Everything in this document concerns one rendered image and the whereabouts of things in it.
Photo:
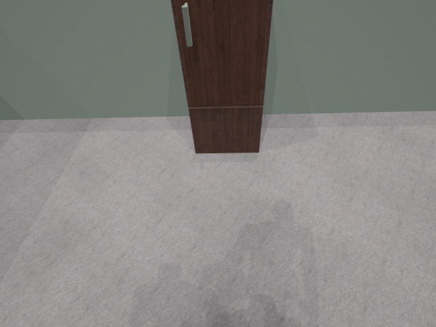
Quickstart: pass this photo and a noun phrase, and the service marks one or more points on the handle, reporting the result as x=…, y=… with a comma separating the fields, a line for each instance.
x=187, y=27

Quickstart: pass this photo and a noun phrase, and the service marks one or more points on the cupboard door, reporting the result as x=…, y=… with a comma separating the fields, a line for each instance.
x=224, y=65

